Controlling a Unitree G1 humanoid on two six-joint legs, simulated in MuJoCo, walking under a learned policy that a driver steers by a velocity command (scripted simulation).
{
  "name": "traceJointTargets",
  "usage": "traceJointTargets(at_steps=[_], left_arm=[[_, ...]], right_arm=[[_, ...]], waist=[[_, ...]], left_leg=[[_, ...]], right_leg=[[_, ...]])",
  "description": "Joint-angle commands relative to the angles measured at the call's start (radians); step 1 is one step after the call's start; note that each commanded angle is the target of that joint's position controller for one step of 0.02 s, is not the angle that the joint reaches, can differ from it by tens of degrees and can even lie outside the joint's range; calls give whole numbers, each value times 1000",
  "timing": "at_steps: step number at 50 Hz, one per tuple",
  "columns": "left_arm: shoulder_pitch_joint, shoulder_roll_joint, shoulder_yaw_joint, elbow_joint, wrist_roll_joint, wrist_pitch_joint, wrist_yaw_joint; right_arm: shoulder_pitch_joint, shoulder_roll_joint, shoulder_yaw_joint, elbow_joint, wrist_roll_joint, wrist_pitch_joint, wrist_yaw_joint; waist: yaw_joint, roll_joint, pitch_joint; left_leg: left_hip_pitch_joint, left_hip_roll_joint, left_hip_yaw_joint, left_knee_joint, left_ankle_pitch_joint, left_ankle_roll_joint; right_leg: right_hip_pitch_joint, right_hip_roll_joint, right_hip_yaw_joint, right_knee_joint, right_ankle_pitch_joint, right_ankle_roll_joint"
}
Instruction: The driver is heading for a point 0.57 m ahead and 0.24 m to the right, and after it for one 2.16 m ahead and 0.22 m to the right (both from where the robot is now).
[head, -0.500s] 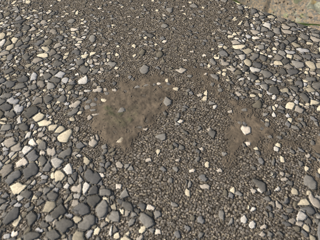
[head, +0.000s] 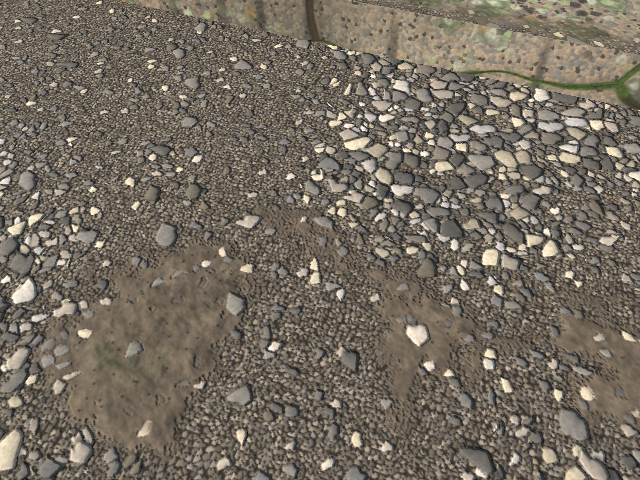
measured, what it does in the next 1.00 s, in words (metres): walks ahead, turning right: right foot, then left foot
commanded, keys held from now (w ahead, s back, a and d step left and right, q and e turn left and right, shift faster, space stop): w+e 0.68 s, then e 0.12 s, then q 0.20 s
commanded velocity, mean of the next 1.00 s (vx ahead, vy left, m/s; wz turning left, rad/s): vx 0.43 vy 0.00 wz -0.49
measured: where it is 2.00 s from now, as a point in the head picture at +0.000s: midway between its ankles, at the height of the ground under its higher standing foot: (383, 449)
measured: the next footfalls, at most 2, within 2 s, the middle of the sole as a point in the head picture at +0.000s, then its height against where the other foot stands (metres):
right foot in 0.18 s outside the picture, level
left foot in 0.66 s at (324, 439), level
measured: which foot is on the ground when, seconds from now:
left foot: down 0.00-0.18, up 0.20-0.64, down 0.66-1.00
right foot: up 0.00-0.16, down 0.18-0.66, up 0.68-1.00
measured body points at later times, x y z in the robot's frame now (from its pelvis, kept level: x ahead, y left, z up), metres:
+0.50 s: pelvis +0.28 -0.06 +0.00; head +0.31 -0.09 +0.45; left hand +0.42 +0.19 -0.11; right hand +0.42 -0.37 -0.09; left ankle +0.51 +0.08 -0.68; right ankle +0.23 -0.12 -0.74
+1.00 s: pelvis +0.51 -0.10 +0.00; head +0.55 -0.12 +0.45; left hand +0.81 +0.02 -0.09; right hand +0.42 -0.37 -0.13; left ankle +0.56 +0.01 -0.74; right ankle +0.52 -0.27 -0.71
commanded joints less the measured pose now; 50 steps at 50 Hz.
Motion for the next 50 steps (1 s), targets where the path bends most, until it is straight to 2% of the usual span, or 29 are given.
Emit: traceJointTargets(at_steps=[1, 3, 5, 7, 8, 9, 10, 11, 12, 13, 14, 15, 18, 21, 24, 27, 29, 31, 32, 33, 34, 35, 36, 37, 38, 40, 42, 45, 50], left_arm=[[-138, 18, -10, -109, 2, -11, -22], [-172, 21, -11, -143, -1, -9, -37], [-151, 47, 0, -165, -3, -6, -51], [-13, 107, 31, -152, -8, -1, -54], [146, 164, 62, -116, -9, 0, -44], [282, 260, 94, -88, -4, 10, -19], [225, 326, 98, -118, -6, 1, -16], [267, 241, 70, -120, 9, -5, -19], [229, 182, 55, -121, 14, -16, -16], [154, 149, 46, -133, 9, -25, -20], [92, 114, 34, -149, 8, -29, -18], [63, 106, 28, -164, 15, -30, -13], [84, 154, 37, -168, 10, -33, 4], [127, 182, 45, -165, 5, -27, 22], [168, 181, 46, -156, 1, -18, 25], [209, 172, 44, -141, -5, -12, 25], [214, 168, 43, -142, -3, -6, 30], [194, 165, 42, -153, 1, 1, 35], [180, 138, 32, -165, 4, 1, 34], [169, 86, 11, -188, 16, -3, 30], [311, 27, -7, -215, -12, -13, 29], [318, 126, 6, -200, -20, -12, 33], [224, 193, 25, -208, -13, -5, 35], [169, 196, 30, -220, -1, 5, 40], [142, 191, 36, -233, 11, 11, 41], [171, 145, 35, -243, 0, 34, 37], [148, 81, 15, -267, 2, 43, 38], [136, 41, -7, -266, 21, 41, 32], [26, 89, 1, -278, 26, 29, 20]], right_arm=[[22, -162, -31, -39, 11, 5, -11], [39, -174, -36, -36, 17, 24, -13], [11, -200, -44, -52, 22, 38, -18], [-20, -229, -52, -71, 24, 54, -26], [-46, -229, -50, -83, 29, 57, -27], [-33, -197, -37, -108, 11, 45, -25], [41, -52, 6, -160, -1, 7, -3], [-67, -140, -10, -183, 39, -43, 18], [-140, -162, -15, -207, 69, -63, 26], [-144, -151, -15, -200, 56, -67, 21], [-143, -166, -26, -188, 29, -57, 12], [-122, -169, -32, -186, 21, -41, 12], [-138, -134, -29, -210, 0, -8, 7], [-259, -111, -19, -251, -3, -3, 4], [-353, -95, -9, -284, 8, -10, 14], [-399, -123, -13, -314, 20, -19, 24], [-392, -151, -21, -321, 22, -31, 33], [-314, -172, -32, -305, 23, -45, 36], [-214, -200, -47, -281, 13, -51, 31], [-58, -253, -62, -265, -4, -54, 24], [55, -330, -83, -230, -13, -38, 23], [27, -248, -63, -245, 9, -31, 27], [-35, -178, -44, -269, 9, -22, 22], [-96, -155, -33, -283, -2, -12, 20], [-133, -136, -26, -279, -6, -4, 20], [-157, -128, -22, -267, -8, -1, 21], [-144, -159, -30, -241, -7, -2, 21], [-175, -169, -28, -220, 8, 10, 21], [-141, -213, -30, -182, 41, 34, 32]], waist=[[-21, 56, 93], [-20, 62, 98], [18, 98, 60], [109, 139, -34], [196, 119, -115], [233, -20, -210], [109, -235, -306], [179, -113, -358], [172, -70, -229], [115, 38, -130], [80, 53, -92], [51, 42, -72], [31, 29, -42], [68, -2, -11], [112, -41, -3], [128, -59, -6], [116, -73, -12], [67, -104, -31], [16, -99, -89], [-53, -18, -219], [-1, 320, -357], [-6, 298, -310], [-25, 189, -180], [-5, 107, -111], [19, 92, -67], [62, 141, -53], [64, 154, -53], [82, 136, -120], [55, 144, -105]], left_leg=[[0, 310, -48, -56, 415, 104], [79, 337, -29, -1, 513, 98], [108, 346, 3, 100, 799, 79], [93, 339, 22, 328, 1064, 55], [1, 301, 38, 541, 1001, 24], [-259, 244, 40, 863, 608, -21], [-696, -3, -107, 1227, -296, -81], [-811, 32, -312, 1278, -301, -46], [-861, 83, -308, 1231, -224, -16], [-814, 131, -304, 1116, -152, -12], [-741, 163, -296, 1021, -118, -21], [-674, 177, -298, 981, -94, -33], [-635, 171, -269, 831, -27, -86], [-630, 134, -254, 596, 168, -113], [-556, 83, -243, 400, 332, -107], [-541, 66, -269, 322, 326, -91], [-524, 60, -283, 283, 256, -72], [-422, 51, -267, 246, 192, -41], [-266, 68, -269, 228, 200, -9], [-10, 221, -406, 257, 162, 55], [335, 453, -859, 181, -32, 220], [319, 490, -987, 132, -133, 223], [194, 452, -815, 137, 4, 184], [60, 414, -654, 149, 246, 160], [-45, 376, -540, 152, 461, 153], [-159, 323, -390, 126, 605, 140], [-202, 311, -341, 90, 706, 179], [-231, 287, -263, 85, 759, 185], [-202, 255, -290, 153, 579, 138]], right_leg=[[-35, 10, -58, -85, 11, -12], [-52, 27, -91, -114, -67, -29], [40, 77, -146, -126, -163, -61], [247, 151, -190, -122, -248, -108], [482, 186, -175, -205, -180, -147], [782, 34, 82, -234, -181, -211], [1091, -214, 694, -380, -281, -428], [1118, -221, 750, -472, -311, -407], [1019, -185, 581, -466, -252, -353], [849, -134, 448, -470, -143, -312], [724, -95, 357, -480, -56, -281], [634, -73, 320, -503, -11, -276], [511, -44, 257, -540, 75, -279], [459, 11, 194, -539, 35, -237], [435, 40, 186, -520, -69, -189], [502, 9, 258, -461, -124, -175], [563, -16, 322, -401, -136, -167], [580, -14, 359, -327, -92, -149], [550, 34, 334, -226, -40, -120], [429, 94, 256, 33, -128, -81], [68, 235, 121, 362, -581, -7], [-68, 166, 141, 517, -661, 10], [-95, 133, 136, 568, -588, 26], [-52, 102, 99, 564, -533, 42], [-16, 79, 86, 523, -512, 53], [70, 44, 51, 445, -502, 59], [102, 59, 27, 329, -473, 69], [245, 59, 7, 91, -314, 65], [382, 121, -37, -211, -147, 49]])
